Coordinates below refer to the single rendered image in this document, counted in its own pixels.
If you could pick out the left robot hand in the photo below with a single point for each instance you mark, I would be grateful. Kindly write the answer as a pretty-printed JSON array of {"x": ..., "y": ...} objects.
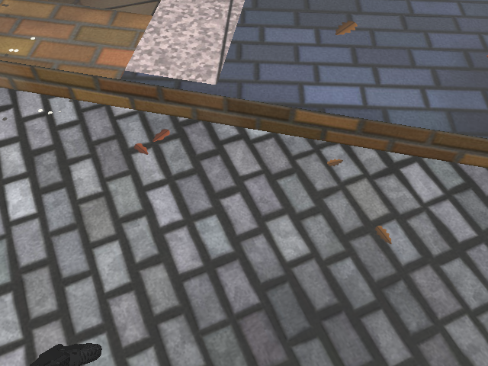
[{"x": 72, "y": 355}]

